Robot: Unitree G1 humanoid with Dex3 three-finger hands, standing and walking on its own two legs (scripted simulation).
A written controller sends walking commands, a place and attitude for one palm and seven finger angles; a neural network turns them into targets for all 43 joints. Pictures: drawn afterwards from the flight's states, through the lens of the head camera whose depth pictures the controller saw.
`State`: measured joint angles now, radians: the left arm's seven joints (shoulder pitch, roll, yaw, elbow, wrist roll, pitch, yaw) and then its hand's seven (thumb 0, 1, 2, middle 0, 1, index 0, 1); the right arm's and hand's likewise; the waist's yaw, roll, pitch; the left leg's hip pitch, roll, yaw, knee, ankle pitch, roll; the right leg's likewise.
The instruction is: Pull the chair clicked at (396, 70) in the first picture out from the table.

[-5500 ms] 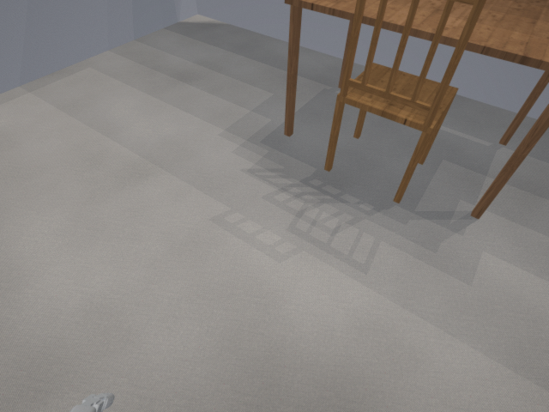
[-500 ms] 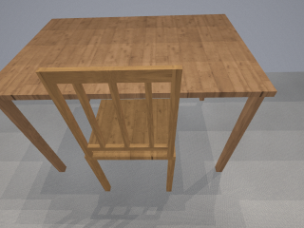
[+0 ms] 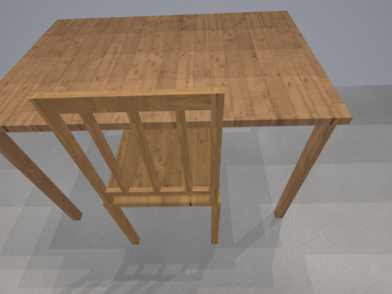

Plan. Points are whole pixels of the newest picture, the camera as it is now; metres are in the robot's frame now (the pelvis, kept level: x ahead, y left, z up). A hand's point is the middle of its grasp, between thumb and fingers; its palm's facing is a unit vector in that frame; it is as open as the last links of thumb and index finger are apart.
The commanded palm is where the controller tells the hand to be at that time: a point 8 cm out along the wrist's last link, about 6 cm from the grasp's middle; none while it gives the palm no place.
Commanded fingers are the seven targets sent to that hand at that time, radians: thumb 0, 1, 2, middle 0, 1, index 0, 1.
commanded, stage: look again from close up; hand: left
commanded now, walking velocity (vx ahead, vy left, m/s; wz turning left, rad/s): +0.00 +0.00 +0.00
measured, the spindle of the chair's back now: (147, 157) +0.47 +0.17 -0.05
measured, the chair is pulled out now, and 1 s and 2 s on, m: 0.00 0.00 0.00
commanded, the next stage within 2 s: raise the hand toward the chair's back in 0.90 s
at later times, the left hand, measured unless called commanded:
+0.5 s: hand out of the picture +0.01 +0.14 -0.17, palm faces +0.03 -0.97 -0.22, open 7.3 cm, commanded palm none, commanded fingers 0.00 0.90 0.90 -0.20 -0.30 -0.20 -0.30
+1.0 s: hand out of the picture -0.01 +0.12 -0.17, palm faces +0.05 -0.98 -0.19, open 7.3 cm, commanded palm +0.10 +0.17 -0.08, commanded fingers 0.00 0.88 0.89 -0.20 -0.30 -0.20 -0.30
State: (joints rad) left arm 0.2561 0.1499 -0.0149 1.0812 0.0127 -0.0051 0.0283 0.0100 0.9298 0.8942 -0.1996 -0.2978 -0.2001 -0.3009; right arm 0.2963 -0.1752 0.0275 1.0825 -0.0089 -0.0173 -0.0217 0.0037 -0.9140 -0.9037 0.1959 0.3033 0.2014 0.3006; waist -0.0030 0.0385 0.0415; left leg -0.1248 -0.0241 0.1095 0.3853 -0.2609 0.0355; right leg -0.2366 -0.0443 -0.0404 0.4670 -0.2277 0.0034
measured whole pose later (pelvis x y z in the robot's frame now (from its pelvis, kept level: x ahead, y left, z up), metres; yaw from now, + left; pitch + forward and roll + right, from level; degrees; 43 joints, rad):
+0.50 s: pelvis +0.01 -0.03 +0.00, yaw +1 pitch -1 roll +1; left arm 0.28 0.14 -0.02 1.12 0.01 -0.02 0.04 0.01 0.93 0.89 -0.20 -0.30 -0.20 -0.30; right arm 0.28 -0.16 0.03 1.13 -0.01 -0.02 -0.03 0.00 -0.91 -0.90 0.20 0.30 0.20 0.30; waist 0.00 0.03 0.03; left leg -0.08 0.02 0.08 0.35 -0.26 -0.01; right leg -0.18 0.00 -0.08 0.43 -0.24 -0.04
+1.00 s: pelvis +0.01 -0.04 +0.00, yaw +1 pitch -1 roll +1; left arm 0.31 0.13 -0.02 1.12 0.01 -0.03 0.04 0.01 0.92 0.89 -0.20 -0.30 -0.20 -0.30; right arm 0.32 -0.13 0.03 1.15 0.00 -0.02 -0.03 0.00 -0.91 -0.90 0.20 0.30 0.20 0.30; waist 0.01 0.02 0.03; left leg -0.09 0.04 0.07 0.35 -0.25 -0.02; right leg -0.18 0.02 -0.08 0.40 -0.22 -0.05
